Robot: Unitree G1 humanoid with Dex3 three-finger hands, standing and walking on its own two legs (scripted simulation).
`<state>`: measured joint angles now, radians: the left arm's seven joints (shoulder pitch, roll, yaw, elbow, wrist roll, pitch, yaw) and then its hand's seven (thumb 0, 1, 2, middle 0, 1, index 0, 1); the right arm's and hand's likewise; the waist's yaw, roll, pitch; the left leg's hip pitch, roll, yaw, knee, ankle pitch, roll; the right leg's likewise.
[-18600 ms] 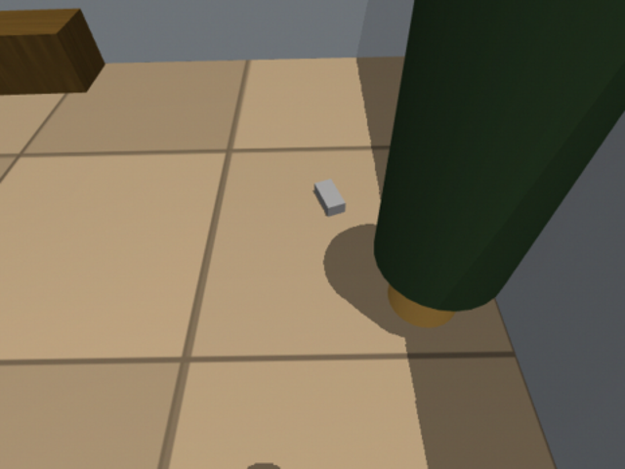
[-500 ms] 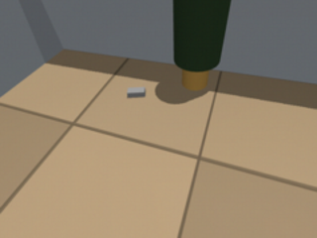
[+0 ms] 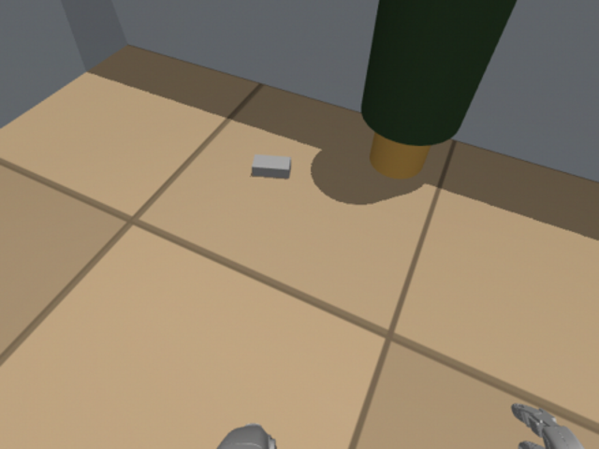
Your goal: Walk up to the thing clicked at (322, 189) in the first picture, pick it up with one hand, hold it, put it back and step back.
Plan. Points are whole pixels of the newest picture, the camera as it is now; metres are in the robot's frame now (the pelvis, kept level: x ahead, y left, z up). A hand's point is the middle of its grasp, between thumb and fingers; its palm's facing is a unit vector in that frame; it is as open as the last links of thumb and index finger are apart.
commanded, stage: walk up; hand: left
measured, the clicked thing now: (271, 166) +1.29 +0.17 -0.73
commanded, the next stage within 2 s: none
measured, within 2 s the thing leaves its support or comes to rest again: neither
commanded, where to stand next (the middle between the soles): +0.88 -0.03 m, yaw -4 degrees
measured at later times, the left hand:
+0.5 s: hand (175, 325) +0.30 +0.23 -0.11, palm faces -0.04 -0.91 -0.41, open 7.4 cm
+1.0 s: hand (197, 206) +0.56 +0.25 -0.12, palm faces -0.16 -0.92 -0.35, open 7.4 cm
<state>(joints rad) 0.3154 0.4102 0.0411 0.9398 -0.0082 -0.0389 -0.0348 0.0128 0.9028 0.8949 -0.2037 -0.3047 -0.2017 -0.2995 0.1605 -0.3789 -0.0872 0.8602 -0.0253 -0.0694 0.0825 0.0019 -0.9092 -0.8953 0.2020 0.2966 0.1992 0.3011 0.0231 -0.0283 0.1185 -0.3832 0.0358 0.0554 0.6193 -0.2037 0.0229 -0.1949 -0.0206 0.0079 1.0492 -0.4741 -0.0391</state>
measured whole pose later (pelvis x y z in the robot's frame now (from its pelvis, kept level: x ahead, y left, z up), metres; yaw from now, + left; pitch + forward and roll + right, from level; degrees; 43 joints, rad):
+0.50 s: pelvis +0.24 -0.04 +0.01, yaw -2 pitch -2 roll +0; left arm 0.32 0.39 0.04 0.87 0.00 -0.09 -0.05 0.01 0.90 0.89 -0.20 -0.30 -0.20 -0.30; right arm 0.26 -0.44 -0.06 0.89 -0.01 -0.04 0.07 0.01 -0.91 -0.90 0.20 0.30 0.20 0.30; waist 0.03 0.07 0.07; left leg -0.46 0.06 0.02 1.01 -0.37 0.03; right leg -0.25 -0.04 -0.07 0.54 -0.26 -0.01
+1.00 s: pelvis +0.45 -0.02 +0.01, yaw -5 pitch -2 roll +1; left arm 0.25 0.43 0.04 0.89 0.01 -0.05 -0.07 0.01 0.90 0.90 -0.20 -0.30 -0.20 -0.30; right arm 0.33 -0.42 -0.06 0.85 -0.01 -0.08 0.06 0.00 -0.91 -0.90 0.20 0.30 0.20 0.30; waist -0.03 -0.03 0.08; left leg -0.15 0.03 0.13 0.49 -0.30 0.02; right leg -0.48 -0.09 -0.02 0.72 -0.24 -0.01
